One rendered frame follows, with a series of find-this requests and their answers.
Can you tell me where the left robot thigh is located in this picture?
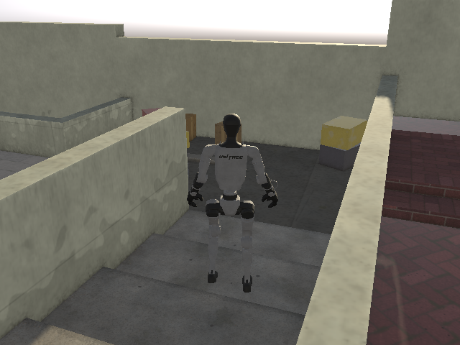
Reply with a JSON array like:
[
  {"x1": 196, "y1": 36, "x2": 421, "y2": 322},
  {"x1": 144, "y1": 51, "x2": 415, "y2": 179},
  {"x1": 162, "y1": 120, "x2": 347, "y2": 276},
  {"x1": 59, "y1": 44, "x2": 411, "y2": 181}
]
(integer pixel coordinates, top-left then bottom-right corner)
[{"x1": 206, "y1": 199, "x2": 221, "y2": 237}]

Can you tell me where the robot right forearm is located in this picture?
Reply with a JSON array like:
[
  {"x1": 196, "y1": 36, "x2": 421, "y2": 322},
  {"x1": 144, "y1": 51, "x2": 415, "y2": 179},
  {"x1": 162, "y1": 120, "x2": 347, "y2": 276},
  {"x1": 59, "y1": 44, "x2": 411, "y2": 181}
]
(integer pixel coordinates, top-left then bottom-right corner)
[{"x1": 261, "y1": 173, "x2": 275, "y2": 197}]

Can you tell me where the robot right upper arm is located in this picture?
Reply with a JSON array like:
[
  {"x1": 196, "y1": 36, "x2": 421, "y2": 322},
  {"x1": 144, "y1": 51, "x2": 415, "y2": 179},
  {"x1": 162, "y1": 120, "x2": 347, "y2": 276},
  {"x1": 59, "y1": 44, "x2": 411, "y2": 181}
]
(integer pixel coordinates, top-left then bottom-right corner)
[{"x1": 246, "y1": 145, "x2": 268, "y2": 185}]

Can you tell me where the robot head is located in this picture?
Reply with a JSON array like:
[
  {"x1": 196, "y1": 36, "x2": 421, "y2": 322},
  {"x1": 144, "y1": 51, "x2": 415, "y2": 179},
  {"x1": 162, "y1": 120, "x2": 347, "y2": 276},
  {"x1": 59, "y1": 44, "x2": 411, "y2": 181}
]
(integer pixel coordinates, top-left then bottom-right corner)
[{"x1": 219, "y1": 114, "x2": 244, "y2": 148}]

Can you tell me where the robot right hand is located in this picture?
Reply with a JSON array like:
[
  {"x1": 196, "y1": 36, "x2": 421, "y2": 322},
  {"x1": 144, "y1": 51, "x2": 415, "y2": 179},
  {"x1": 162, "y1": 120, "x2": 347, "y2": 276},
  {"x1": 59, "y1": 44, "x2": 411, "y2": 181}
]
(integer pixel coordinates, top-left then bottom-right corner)
[{"x1": 262, "y1": 191, "x2": 278, "y2": 208}]

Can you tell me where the robot left forearm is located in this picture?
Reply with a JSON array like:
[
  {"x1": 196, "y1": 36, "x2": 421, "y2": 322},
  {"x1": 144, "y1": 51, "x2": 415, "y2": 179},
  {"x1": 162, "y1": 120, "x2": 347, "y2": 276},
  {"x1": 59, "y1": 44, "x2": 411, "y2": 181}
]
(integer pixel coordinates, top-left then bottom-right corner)
[{"x1": 190, "y1": 172, "x2": 203, "y2": 196}]

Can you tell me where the robot left upper arm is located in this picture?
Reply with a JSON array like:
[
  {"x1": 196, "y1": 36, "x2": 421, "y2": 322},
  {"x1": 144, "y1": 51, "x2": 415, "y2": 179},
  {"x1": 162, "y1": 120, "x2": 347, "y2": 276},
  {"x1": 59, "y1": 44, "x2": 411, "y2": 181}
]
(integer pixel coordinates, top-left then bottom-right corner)
[{"x1": 196, "y1": 144, "x2": 216, "y2": 183}]

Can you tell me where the robot left hand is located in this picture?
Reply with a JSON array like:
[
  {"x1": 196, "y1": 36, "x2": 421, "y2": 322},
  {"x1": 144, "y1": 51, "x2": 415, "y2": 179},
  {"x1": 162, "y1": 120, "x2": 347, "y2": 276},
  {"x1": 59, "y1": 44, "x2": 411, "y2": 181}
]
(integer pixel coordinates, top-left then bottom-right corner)
[{"x1": 187, "y1": 191, "x2": 203, "y2": 207}]

